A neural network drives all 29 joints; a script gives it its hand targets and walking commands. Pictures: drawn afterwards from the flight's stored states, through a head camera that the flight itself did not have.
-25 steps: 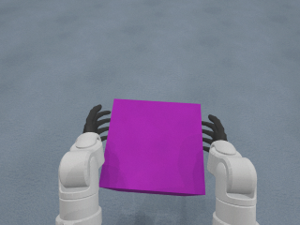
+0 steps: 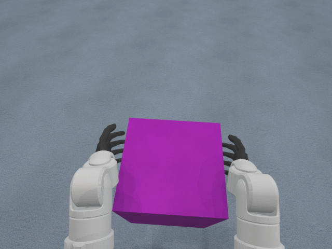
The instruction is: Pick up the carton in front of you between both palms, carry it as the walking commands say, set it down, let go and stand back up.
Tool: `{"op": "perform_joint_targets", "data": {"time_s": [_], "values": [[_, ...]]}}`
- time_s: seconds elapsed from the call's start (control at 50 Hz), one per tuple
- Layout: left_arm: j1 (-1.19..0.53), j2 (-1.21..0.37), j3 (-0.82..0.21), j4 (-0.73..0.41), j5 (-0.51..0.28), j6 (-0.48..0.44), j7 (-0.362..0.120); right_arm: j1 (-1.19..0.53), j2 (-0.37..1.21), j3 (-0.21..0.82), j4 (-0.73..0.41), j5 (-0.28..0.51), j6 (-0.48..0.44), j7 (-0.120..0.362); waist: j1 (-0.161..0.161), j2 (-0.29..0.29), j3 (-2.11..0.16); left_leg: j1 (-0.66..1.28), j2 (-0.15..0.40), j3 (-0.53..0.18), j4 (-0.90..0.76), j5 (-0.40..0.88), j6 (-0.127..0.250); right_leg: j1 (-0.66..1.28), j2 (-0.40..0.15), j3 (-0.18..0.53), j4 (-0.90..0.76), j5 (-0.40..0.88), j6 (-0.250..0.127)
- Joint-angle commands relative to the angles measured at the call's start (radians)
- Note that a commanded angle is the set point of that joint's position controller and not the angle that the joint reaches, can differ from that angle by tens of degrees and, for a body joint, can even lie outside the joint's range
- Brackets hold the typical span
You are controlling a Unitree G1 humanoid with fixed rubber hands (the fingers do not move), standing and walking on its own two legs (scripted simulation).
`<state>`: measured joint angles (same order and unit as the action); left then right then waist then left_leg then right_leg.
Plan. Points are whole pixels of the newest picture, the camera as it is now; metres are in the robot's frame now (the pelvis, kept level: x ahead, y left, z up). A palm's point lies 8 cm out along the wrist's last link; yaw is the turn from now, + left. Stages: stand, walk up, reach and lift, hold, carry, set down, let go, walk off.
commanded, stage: carry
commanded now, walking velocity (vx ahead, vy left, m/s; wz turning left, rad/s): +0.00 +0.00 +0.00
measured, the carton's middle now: (170, 178) +0.29 +0.00 -0.01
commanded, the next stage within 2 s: hold in 1.30 s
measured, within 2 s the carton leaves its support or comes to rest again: neither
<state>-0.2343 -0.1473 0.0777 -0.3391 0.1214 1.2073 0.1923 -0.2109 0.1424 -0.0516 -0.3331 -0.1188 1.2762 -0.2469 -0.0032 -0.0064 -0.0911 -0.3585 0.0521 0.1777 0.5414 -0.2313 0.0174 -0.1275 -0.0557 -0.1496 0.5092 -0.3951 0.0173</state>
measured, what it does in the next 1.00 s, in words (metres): shifts its weight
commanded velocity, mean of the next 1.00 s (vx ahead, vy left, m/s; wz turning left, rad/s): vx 0.00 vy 0.00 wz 0.00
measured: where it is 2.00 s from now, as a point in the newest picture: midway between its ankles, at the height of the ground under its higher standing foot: outside the picture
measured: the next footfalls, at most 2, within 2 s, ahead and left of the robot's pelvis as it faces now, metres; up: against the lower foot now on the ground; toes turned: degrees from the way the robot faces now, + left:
none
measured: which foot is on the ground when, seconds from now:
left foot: down 0.00-1.00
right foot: down 0.00-1.00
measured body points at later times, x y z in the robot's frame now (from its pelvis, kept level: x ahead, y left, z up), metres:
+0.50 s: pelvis -0.04 +0.00 -0.01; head -0.06 -0.01 +0.44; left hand +0.26 +0.14 +0.07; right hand +0.24 -0.16 +0.05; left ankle +0.01 +0.11 -0.73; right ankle -0.13 -0.09 -0.73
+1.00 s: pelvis -0.08 -0.01 -0.01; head -0.09 -0.01 +0.44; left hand +0.24 +0.14 +0.02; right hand +0.22 -0.16 +0.01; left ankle +0.01 +0.11 -0.73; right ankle -0.13 -0.09 -0.73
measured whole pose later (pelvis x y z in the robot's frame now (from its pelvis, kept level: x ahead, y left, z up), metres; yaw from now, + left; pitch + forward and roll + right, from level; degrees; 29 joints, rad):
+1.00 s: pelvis -0.08 -0.01 -0.01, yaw -1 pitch +1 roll +0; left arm -0.27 -0.15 0.22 0.25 0.28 0.66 0.02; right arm -0.24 0.15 -0.17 0.25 -0.26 0.73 -0.05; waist 0.00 0.00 -0.05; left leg -0.39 0.09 0.17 0.52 -0.14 0.01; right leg -0.19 -0.04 -0.18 0.56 -0.39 -0.03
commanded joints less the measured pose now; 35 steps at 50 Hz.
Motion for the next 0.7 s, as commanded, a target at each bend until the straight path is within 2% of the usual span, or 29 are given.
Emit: {"op": "perform_joint_targets", "data": {"time_s": [0.0,0.06,0.14,0.2,0.3,0.38,0.44,0.6,0.68], "values": [[-0.289,-1.052,-0.631,-0.015,-0.414,0.027,-0.288,-0.493,1.029,0.646,-0.146,0.443,-0.056,0.314,0.010,-0.025,-0.313,0.218,0.086,-0.067,0.031,0.632,0.022,0.067,-0.103,0.047,0.012,0.795,0.001],[-0.295,-1.049,-0.635,-0.016,-0.417,0.029,-0.289,-0.488,1.025,0.642,-0.138,0.441,-0.055,0.315,0.009,-0.006,-0.308,0.224,0.099,-0.076,0.033,0.650,0.027,0.061,-0.099,0.046,-0.003,0.727,0.000],[-0.297,-1.044,-0.637,-0.008,-0.420,0.033,-0.291,-0.478,1.023,0.635,-0.126,0.436,-0.053,0.315,0.007,-0.018,-0.295,0.193,0.093,-0.069,0.041,0.547,0.018,0.077,-0.116,0.049,-0.005,0.774,-0.009],[-0.297,-1.042,-0.638,0.008,-0.416,0.032,-0.295,-0.478,1.023,0.638,-0.109,0.432,-0.055,0.319,0.006,-0.030,-0.288,0.182,0.096,-0.070,0.048,0.475,0.018,0.071,-0.125,0.047,-0.004,0.764,-0.017],[-0.324,-1.058,-0.646,0.072,-0.400,0.003,-0.318,-0.516,1.034,0.645,-0.053,0.425,-0.079,0.347,0.004,-0.018,-0.257,0.196,0.111,-0.081,0.023,0.422,0.020,0.014,-0.115,0.039,-0.021,0.550,-0.026],[-0.364,-1.074,-0.625,0.169,-0.369,-0.055,-0.350,-0.562,1.038,0.621,0.039,0.405,-0.134,0.384,0.003,0.004,-0.223,0.192,0.116,-0.094,-0.007,0.378,0.021,-0.025,-0.105,0.045,-0.051,0.380,-0.030],[-0.391,-1.094,-0.607,0.239,-0.350,-0.110,-0.370,-0.594,1.050,0.604,0.101,0.393,-0.188,0.409,0.003,0.009,-0.209,0.189,0.115,-0.098,-0.026,0.329,0.019,-0.045,-0.104,0.052,-0.069,0.308,-0.035],[-0.385,-1.099,-0.547,0.402,-0.278,-0.249,-0.406,-0.600,1.046,0.549,0.250,0.331,-0.326,0.448,0.006,0.002,-0.223,0.190,0.114,-0.096,-0.043,0.294,0.016,-0.065,-0.105,0.063,-0.074,0.270,-0.043],[-0.365,-1.078,-0.522,0.438,-0.232,-0.323,-0.415,-0.585,1.026,0.526,0.291,0.289,-0.402,0.460,0.006,0.000,-0.227,0.186,0.114,-0.094,-0.045,0.288,0.016,-0.075,-0.105,0.066,-0.071,0.258,-0.043]]}}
